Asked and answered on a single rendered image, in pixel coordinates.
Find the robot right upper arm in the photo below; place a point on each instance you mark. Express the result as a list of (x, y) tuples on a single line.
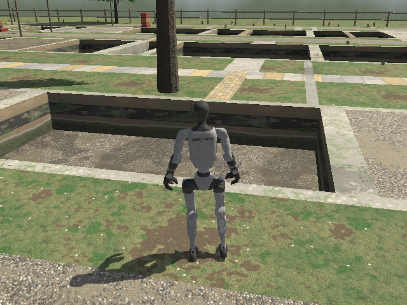
[(225, 143)]

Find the right robot hand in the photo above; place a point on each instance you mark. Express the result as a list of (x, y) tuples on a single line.
[(230, 175)]

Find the robot head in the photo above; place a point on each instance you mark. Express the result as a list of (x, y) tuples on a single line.
[(201, 110)]

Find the robot left upper arm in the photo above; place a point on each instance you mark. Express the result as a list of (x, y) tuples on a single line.
[(178, 147)]

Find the left robot hand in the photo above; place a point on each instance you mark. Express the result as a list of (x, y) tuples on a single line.
[(167, 181)]

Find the right robot forearm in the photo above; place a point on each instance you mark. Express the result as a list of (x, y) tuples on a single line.
[(232, 165)]

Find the humanoid robot torso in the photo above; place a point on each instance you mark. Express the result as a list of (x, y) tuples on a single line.
[(203, 149)]

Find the left robot forearm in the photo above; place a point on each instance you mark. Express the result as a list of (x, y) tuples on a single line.
[(171, 169)]

